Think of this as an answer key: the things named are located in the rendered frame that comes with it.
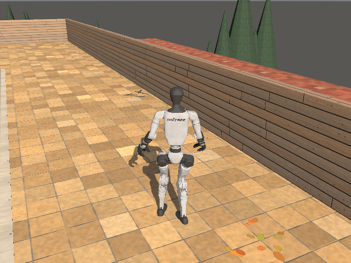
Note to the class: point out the robot foot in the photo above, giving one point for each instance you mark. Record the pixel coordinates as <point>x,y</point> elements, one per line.
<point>161,211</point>
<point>183,219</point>

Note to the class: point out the left robot hand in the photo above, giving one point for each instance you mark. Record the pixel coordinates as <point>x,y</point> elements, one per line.
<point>142,149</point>

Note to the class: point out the right robot hand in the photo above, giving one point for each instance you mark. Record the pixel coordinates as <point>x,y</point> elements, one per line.
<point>200,149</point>

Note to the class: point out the robot right foot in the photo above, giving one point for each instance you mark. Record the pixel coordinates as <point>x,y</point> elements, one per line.
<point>183,219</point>

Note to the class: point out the robot left forearm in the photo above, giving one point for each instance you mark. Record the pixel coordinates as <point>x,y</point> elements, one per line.
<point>146,141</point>

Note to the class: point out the right robot upper arm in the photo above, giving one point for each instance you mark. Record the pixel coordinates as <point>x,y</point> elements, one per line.
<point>196,124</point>

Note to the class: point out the left robot upper arm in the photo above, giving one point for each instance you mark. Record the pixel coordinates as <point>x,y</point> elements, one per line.
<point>155,124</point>

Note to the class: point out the robot right forearm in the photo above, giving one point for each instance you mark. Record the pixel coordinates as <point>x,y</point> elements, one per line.
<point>201,141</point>

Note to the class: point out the robot left foot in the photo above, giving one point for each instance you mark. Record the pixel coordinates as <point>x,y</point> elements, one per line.
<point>161,211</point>

